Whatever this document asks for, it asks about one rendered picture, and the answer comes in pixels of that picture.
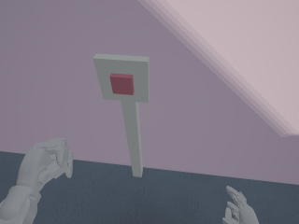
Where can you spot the robot left forearm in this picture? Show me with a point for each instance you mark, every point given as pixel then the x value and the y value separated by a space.
pixel 20 205

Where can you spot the robot left hand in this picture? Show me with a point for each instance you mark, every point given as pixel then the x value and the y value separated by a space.
pixel 38 167

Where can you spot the panel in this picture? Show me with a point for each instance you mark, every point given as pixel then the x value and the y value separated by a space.
pixel 139 67

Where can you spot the button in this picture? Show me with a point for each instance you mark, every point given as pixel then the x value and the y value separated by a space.
pixel 122 84

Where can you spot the robot right hand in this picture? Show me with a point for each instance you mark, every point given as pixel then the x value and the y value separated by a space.
pixel 244 214

